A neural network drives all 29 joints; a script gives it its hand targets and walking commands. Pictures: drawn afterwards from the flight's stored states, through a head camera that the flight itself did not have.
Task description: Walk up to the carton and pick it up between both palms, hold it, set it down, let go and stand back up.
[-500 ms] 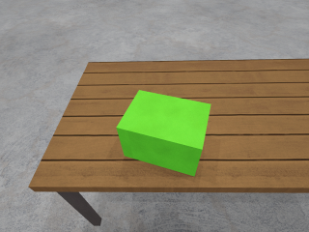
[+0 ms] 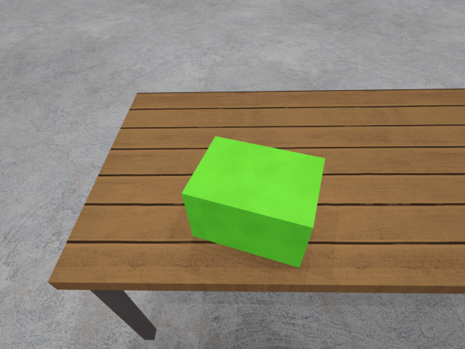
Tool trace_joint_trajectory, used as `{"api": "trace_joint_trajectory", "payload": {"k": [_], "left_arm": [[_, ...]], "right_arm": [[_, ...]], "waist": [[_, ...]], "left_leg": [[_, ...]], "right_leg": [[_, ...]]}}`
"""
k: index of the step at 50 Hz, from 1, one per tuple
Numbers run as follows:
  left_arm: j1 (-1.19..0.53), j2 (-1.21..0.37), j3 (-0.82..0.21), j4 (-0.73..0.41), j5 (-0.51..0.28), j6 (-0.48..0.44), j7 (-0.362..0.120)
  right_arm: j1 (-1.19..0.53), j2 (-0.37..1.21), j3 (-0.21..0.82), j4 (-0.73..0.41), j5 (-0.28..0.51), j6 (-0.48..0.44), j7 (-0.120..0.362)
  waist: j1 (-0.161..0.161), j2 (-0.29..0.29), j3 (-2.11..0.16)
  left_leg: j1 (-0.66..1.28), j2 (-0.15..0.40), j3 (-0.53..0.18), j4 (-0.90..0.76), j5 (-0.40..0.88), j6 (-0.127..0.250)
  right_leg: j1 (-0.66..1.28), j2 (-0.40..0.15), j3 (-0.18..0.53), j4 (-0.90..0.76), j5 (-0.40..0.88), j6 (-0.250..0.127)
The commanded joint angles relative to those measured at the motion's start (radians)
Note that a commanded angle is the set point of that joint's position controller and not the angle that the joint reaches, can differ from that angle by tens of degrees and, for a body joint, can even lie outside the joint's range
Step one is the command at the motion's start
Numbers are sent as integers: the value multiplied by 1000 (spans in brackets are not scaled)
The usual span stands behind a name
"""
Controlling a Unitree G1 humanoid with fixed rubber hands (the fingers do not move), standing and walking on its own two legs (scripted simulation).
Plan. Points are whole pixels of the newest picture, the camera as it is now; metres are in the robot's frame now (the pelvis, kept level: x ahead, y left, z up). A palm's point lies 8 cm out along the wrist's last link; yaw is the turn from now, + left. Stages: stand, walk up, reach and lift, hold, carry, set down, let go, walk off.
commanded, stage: stand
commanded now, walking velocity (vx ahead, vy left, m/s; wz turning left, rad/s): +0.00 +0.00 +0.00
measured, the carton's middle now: (255, 199) +0.44 -0.01 -0.04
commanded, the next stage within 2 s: none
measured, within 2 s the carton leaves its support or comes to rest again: neither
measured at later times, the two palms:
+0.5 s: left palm out of the picture +0.07 +0.29 -0.12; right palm out of the picture +0.07 -0.29 -0.12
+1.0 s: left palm out of the picture +0.08 +0.29 -0.12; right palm out of the picture +0.09 -0.29 -0.12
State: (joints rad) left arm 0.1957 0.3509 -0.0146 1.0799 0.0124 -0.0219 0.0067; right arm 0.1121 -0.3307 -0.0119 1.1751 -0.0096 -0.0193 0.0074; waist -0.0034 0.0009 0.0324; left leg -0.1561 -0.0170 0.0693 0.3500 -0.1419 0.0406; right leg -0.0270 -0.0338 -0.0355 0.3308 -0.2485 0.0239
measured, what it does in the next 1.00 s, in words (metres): stands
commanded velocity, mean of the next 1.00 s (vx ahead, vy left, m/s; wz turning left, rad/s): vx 0.00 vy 0.00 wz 0.00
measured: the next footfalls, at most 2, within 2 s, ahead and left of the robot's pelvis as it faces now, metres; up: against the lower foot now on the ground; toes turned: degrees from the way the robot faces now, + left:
none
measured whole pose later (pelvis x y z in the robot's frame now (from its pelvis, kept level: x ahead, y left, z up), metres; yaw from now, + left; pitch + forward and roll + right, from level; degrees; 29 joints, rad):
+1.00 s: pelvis +0.02 +0.00 +0.00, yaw +0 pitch -3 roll +0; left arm 0.17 0.34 -0.01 1.08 0.01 -0.01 0.01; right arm 0.10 -0.33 -0.02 1.17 -0.01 -0.02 0.00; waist 0.00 -0.01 0.03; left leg -0.13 -0.02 0.07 0.35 -0.18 0.04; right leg 0.01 -0.04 -0.03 0.30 -0.27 0.02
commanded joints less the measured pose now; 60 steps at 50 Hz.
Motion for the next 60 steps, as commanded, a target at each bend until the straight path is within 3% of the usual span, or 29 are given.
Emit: {"api": "trace_joint_trajectory", "payload": {"k": [1,28,60], "left_arm": [[-22,211,43,-56,-1,-17,12],[-43,209,48,-60,-1,-12,15],[-47,202,51,-63,0,-8,16]], "right_arm": [[-44,-234,-37,-52,1,-16,-12],[-51,-230,-37,-57,3,-16,-19],[-56,-227,-41,-70,2,-17,-22]], "waist": [[-3,8,-19],[-3,1,-34],[-1,-4,-31]], "left_leg": [[73,160,-174,-84,89,-9],[98,159,-153,-57,226,-14],[102,161,-148,-53,250,-14]], "right_leg": [[-99,-104,83,-83,87,-38],[-64,-114,77,-87,175,-32],[-47,-117,71,-94,195,-32]]}}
